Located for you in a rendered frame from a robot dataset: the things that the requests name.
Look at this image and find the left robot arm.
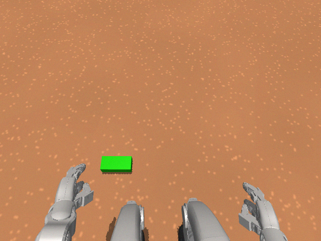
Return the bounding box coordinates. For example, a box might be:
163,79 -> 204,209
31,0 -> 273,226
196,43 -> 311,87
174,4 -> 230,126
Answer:
35,200 -> 77,241

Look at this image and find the right robot hand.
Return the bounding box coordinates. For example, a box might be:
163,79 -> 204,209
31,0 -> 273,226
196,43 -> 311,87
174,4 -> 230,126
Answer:
239,182 -> 280,235

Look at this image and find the right robot arm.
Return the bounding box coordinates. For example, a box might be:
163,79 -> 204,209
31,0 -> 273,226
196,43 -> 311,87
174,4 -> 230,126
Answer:
260,228 -> 288,241

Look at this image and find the left robot hand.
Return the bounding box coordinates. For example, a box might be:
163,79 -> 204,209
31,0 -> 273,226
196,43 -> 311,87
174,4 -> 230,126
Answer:
55,163 -> 94,209

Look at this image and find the carton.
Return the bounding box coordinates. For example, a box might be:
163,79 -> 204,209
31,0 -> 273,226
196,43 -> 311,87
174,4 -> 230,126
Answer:
100,156 -> 132,172

